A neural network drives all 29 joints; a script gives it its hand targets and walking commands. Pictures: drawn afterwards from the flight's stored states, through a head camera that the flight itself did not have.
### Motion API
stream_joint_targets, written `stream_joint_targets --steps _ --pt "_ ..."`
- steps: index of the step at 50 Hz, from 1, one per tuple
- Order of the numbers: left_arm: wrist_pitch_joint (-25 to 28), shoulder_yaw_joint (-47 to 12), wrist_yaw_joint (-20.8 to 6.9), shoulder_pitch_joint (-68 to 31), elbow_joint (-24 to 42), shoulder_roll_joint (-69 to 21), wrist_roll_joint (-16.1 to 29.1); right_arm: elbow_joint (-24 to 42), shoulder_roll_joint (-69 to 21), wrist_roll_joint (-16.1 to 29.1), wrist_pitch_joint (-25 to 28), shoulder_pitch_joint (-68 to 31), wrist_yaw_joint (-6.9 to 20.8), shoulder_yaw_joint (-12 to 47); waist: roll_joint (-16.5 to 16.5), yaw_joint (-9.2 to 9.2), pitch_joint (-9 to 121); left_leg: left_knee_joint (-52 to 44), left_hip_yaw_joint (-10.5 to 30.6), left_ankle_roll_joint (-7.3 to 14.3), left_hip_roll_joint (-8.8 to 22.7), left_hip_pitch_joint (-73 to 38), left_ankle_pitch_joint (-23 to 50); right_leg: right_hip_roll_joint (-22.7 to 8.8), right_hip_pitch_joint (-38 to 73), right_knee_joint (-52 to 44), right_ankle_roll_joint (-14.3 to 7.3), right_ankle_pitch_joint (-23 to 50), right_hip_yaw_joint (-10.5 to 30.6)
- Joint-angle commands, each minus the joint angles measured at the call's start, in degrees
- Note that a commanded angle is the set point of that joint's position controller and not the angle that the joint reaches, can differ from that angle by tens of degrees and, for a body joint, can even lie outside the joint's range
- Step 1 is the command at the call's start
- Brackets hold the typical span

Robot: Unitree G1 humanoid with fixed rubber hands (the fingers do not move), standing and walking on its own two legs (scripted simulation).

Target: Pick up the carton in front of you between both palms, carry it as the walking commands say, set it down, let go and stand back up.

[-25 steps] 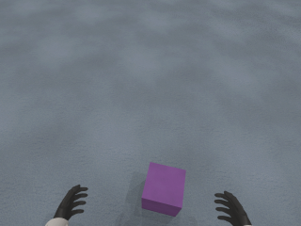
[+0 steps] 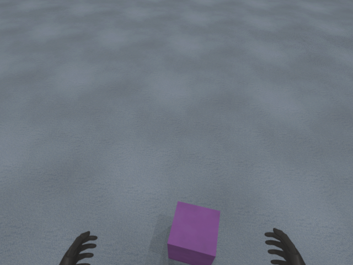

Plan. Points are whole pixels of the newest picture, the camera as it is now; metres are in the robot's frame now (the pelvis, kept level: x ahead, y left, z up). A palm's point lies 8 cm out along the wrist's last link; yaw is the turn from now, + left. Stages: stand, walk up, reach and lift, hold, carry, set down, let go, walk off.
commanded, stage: stand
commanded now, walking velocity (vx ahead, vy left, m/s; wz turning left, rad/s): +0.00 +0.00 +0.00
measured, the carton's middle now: (193, 235) +0.41 -0.08 -0.64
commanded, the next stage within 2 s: none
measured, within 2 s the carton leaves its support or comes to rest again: neither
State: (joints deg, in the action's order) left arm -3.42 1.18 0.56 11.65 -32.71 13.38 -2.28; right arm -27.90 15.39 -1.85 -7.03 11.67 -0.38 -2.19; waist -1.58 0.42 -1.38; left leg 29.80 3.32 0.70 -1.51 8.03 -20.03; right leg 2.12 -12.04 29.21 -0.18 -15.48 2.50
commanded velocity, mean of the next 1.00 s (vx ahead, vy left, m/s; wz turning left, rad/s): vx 0.00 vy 0.00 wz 0.00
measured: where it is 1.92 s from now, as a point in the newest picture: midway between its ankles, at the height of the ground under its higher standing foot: outside the picture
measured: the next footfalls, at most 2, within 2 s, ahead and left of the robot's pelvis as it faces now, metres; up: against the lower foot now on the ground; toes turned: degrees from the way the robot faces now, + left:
none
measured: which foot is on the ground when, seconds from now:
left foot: down 0.00-1.00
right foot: down 0.00-1.00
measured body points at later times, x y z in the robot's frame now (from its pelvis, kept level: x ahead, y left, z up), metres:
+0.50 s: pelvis +0.01 -0.02 +0.00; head +0.02 -0.03 +0.45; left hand +0.13 +0.28 -0.09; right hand +0.16 -0.30 -0.10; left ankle -0.04 +0.11 -0.74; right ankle +0.00 -0.12 -0.74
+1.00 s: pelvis +0.00 -0.02 +0.01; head -0.01 -0.03 +0.46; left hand +0.09 +0.30 -0.10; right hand +0.13 -0.31 -0.10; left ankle -0.04 +0.11 -0.74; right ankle +0.00 -0.12 -0.74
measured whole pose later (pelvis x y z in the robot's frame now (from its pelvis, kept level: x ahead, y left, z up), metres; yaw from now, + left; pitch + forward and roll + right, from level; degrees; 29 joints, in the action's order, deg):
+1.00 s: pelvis +0.00 -0.02 +0.01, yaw +2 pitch -2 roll +0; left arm 0.3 1.7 0.6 7.7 -54.8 20.3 -1.5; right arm -50.0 21.7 -1.6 0.7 10.7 -1.5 -0.1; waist -1.7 -0.8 -1.0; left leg 22.9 5.3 -0.6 -0.9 4.9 -15.8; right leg 1.8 -8.7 23.5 -1.4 -12.6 0.1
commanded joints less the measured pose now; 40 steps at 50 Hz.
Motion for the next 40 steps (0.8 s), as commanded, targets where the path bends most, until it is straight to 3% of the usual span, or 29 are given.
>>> stream_joint_targets --steps 1,9,17,26,40 --pt "2.45 3.82 1.03 -2.16 0.41 10.45 -1.02 0.29 8.16 -0.7 4.67 -2.5 -0.62 -2.46 0.89 -0.4 0.93 -4.64 2.98 -1.16 3.26 5.24 1.07 -4.71 -2.87 -5.31 0.03 -0.41 2.91" --pt "4.01 3.89 0.64 -2.74 -4.49 12.27 -0.38 -5.38 10.6 -0.48 7.01 -2.05 -0.64 -1.9 2.44 -0.37 4.51 -3.4 3.91 -0.67 4.18 1.94 14.07 -5.74 1.04 -4.05 -0.97 13.35 3.78" --pt "4.11 3.75 0.89 -2.66 -8.36 14.17 0.08 -9.29 12.13 -0.24 7.39 -0.94 -1.11 -1.22 2.17 -0.66 4.44 -3.6 4.3 -0.61 4.66 1.36 17.7 -6.47 4.15 -4.31 -1.28 18.66 4.03" --pt "4.16 3.32 0.82 -3.87 -11.84 14.79 0.41 -12.05 13.04 0.02 7.7 -1.03 -1.45 -0.61 1.24 -0.95 3.89 -5.02 4.76 -0.48 5.16 1.2 19.24 -6.78 5.85 -5.07 -1.35 19.84 3.97" --pt "4.25 2.73 0.47 -5.62 -16.82 15.66 0.65 -16.55 14.44 0.21 8.23 -2.01 -1.52 -0.1 1.04 -1.17 2.32 -8.75 5.77 -0.16 5.95 1.17 16.98 -7.1 6.65 -7.75 -1.45 15.43 4.17"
